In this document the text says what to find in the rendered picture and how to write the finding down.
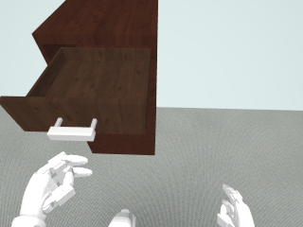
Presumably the robot left thigh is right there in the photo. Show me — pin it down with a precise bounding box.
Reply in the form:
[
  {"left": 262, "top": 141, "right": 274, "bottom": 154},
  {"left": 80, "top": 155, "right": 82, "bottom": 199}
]
[{"left": 108, "top": 212, "right": 136, "bottom": 227}]

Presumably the right robot hand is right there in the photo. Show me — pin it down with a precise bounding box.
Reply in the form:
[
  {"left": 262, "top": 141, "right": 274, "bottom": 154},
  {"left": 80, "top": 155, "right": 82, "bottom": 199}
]
[{"left": 217, "top": 183, "right": 255, "bottom": 227}]

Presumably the drawer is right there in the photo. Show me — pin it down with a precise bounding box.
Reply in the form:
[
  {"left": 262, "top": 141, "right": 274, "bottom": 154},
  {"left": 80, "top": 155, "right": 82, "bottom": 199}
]
[{"left": 0, "top": 47, "right": 152, "bottom": 135}]

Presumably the left robot hand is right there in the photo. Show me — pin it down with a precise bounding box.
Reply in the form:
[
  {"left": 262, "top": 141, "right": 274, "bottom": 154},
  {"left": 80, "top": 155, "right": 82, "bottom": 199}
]
[{"left": 20, "top": 151, "right": 93, "bottom": 220}]

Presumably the handle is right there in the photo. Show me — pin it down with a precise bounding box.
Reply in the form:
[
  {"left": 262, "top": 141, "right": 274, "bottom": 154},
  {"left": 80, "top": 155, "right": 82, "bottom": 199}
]
[{"left": 47, "top": 117, "right": 98, "bottom": 142}]

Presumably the left robot forearm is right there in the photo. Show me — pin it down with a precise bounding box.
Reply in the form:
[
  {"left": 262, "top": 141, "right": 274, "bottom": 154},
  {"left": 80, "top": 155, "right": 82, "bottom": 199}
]
[{"left": 11, "top": 216, "right": 46, "bottom": 227}]

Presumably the robot left shin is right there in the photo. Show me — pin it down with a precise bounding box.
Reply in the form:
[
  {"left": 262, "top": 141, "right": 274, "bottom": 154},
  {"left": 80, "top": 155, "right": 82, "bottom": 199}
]
[{"left": 120, "top": 209, "right": 130, "bottom": 213}]

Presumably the cabinet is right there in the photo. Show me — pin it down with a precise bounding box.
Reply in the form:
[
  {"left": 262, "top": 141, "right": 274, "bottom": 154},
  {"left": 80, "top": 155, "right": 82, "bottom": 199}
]
[{"left": 31, "top": 0, "right": 158, "bottom": 156}]

